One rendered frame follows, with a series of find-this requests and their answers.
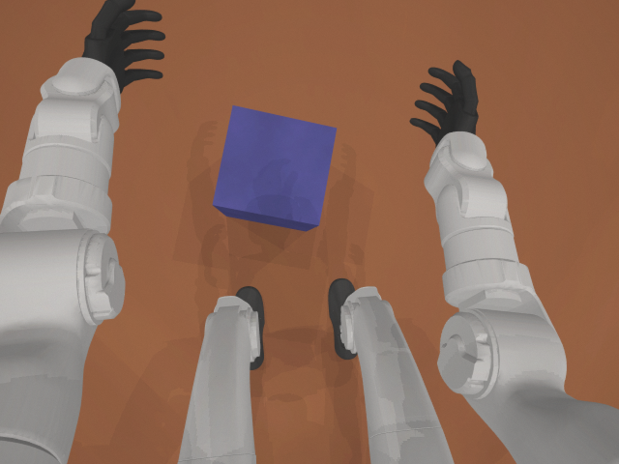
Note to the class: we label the left robot hand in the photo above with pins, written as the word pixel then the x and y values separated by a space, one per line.
pixel 108 39

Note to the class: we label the right robot hand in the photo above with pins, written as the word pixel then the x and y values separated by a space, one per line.
pixel 461 105

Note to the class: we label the carton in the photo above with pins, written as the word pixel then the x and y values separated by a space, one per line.
pixel 274 169

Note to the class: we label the right robot foot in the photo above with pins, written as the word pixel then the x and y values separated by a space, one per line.
pixel 339 290

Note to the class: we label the robot right upper arm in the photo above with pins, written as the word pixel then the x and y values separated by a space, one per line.
pixel 511 369

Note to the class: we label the robot left forearm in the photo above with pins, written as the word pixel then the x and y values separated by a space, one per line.
pixel 67 160

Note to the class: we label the robot right shin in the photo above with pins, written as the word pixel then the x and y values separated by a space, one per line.
pixel 362 292

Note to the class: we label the robot left upper arm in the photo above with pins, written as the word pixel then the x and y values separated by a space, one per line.
pixel 56 287

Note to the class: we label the robot right forearm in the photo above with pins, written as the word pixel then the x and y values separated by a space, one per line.
pixel 482 267

